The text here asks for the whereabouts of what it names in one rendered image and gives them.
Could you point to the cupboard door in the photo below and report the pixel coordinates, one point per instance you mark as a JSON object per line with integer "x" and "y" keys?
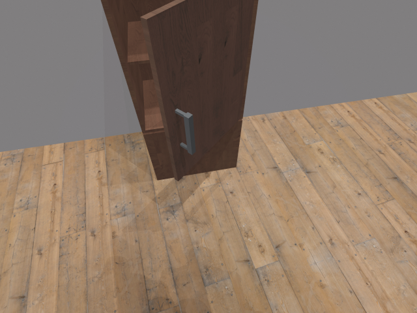
{"x": 198, "y": 51}

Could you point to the handle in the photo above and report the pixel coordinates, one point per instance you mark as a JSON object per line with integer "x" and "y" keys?
{"x": 189, "y": 130}

